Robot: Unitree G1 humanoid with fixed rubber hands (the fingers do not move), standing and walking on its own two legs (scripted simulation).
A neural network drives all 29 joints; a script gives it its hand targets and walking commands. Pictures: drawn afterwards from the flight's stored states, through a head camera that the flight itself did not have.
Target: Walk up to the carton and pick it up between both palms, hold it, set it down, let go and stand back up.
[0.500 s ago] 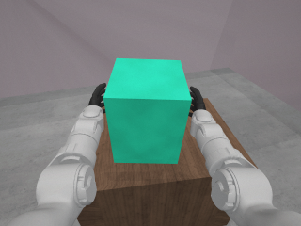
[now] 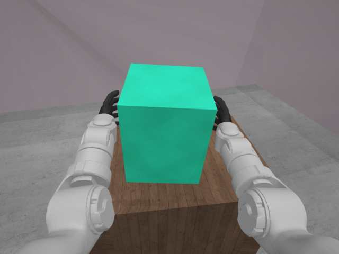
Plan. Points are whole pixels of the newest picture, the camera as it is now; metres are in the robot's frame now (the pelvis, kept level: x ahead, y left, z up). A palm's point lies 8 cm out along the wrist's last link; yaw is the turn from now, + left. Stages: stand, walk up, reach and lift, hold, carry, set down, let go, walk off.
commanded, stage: reach and lift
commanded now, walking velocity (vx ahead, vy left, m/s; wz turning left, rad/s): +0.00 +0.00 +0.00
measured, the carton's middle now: (165, 124) +0.44 +0.01 +0.16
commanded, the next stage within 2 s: hold in 0.38 s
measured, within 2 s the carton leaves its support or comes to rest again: neither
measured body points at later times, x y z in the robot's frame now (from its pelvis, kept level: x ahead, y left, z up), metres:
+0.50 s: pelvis +0.00 +0.00 +0.00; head -0.07 +0.02 +0.45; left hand +0.41 +0.16 +0.20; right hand +0.40 -0.13 +0.21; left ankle +0.09 +0.09 -0.74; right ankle +0.01 -0.10 -0.74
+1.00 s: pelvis -0.01 +0.00 +0.00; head -0.08 +0.02 +0.44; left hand +0.39 +0.17 +0.21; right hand +0.39 -0.12 +0.22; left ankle +0.09 +0.09 -0.74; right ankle +0.01 -0.10 -0.74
